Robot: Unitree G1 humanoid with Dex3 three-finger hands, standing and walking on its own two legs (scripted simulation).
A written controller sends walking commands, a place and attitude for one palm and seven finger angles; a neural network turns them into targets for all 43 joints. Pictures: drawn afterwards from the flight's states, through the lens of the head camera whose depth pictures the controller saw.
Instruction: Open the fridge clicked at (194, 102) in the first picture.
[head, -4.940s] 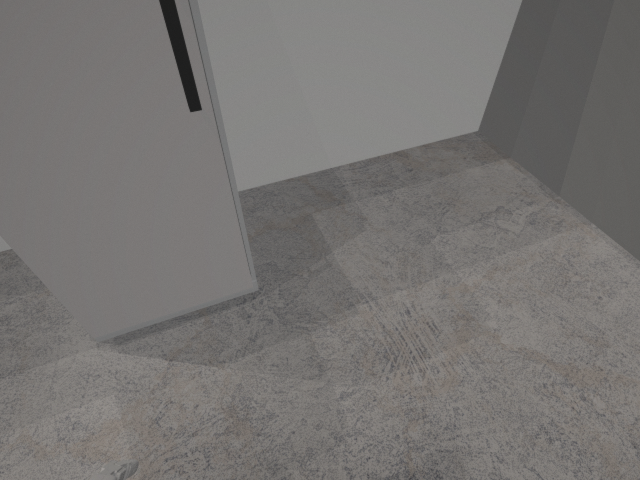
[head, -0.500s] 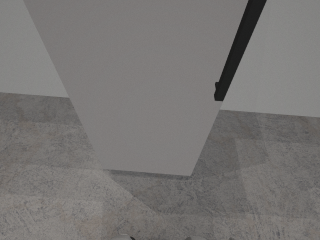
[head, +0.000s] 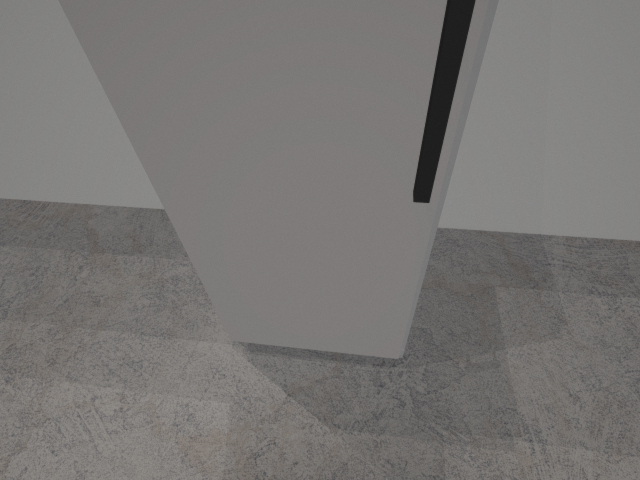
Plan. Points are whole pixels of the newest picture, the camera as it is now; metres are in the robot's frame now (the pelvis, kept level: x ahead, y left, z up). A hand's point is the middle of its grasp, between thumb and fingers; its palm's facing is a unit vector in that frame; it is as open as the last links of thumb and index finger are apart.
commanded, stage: come to a stop and stand still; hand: right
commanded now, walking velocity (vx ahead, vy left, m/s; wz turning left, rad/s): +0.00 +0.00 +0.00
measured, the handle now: (436, 108) +0.54 -0.12 +0.19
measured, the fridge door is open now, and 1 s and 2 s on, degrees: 0 0 0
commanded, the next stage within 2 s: look again from close up in 0.72 s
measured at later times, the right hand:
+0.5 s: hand out of the picture -0.01 -0.10 -0.18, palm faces +0.07 +0.98 -0.21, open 7.2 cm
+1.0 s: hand out of the picture -0.03 -0.11 -0.19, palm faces +0.05 +0.99 -0.16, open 7.4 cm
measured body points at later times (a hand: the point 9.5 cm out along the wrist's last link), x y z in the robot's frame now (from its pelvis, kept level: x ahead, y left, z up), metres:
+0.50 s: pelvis -0.01 +0.08 -0.01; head -0.01 +0.09 +0.44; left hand -0.04 +0.28 -0.18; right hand -0.01 -0.15 -0.16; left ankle -0.03 +0.16 -0.75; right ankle +0.00 -0.09 -0.75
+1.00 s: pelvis -0.01 +0.04 -0.02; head -0.01 +0.04 +0.43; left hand +0.01 +0.27 -0.17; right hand -0.03 -0.16 -0.18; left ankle -0.02 +0.16 -0.75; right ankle -0.01 -0.07 -0.75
